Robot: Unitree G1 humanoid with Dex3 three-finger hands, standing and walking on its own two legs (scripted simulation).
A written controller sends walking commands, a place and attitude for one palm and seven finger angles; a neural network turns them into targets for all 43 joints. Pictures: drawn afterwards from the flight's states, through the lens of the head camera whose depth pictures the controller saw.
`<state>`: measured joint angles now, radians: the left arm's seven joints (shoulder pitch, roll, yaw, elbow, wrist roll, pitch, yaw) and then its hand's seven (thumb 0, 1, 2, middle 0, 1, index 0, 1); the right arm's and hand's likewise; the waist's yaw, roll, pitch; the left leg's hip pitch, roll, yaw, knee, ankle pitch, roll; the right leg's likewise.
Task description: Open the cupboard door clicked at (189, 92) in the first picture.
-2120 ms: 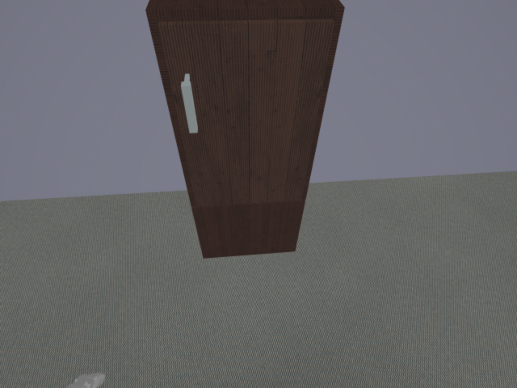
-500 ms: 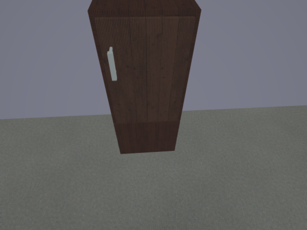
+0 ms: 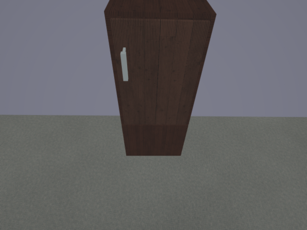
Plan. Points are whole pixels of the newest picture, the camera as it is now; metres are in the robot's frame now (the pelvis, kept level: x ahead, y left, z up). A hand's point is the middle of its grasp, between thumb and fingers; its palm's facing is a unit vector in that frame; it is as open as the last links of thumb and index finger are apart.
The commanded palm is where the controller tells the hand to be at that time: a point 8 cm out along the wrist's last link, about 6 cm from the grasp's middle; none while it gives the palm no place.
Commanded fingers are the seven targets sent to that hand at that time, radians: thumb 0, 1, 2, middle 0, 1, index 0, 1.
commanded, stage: take the last steps up to it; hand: left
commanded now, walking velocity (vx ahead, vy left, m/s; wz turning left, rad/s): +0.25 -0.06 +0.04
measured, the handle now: (125, 64) +0.72 +0.18 +0.05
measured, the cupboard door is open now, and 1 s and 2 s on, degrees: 0 0 0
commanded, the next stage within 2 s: come to a stop and stand still in 0.38 s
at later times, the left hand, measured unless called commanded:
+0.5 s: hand out of the picture +0.08 +0.11 -0.16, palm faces +0.14 -0.98 -0.17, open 7.3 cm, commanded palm none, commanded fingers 0.00 0.90 0.90 -0.20 -0.30 -0.20 -0.30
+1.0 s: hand out of the picture +0.14 +0.14 -0.17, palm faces +0.11 -0.95 -0.29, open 7.4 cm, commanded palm none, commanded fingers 0.00 0.90 0.90 -0.20 -0.30 -0.20 -0.30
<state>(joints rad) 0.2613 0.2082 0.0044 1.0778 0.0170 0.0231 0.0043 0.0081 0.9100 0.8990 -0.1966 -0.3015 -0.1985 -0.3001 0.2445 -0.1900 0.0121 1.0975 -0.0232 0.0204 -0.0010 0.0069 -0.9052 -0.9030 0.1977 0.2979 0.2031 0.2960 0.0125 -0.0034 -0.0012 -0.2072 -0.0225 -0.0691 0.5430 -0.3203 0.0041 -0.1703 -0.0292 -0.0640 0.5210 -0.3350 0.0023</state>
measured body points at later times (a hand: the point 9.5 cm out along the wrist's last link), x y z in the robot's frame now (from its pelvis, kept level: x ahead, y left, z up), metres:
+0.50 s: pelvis +0.11 -0.04 +0.01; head +0.12 -0.05 +0.46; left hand +0.07 +0.16 -0.15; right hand +0.11 -0.27 -0.16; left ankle +0.11 +0.09 -0.67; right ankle +0.07 -0.12 -0.73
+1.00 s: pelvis +0.13 -0.06 -0.02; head +0.14 -0.08 +0.43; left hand +0.14 +0.19 -0.15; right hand +0.25 -0.28 -0.17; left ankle +0.21 +0.08 -0.72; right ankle +0.15 -0.18 -0.74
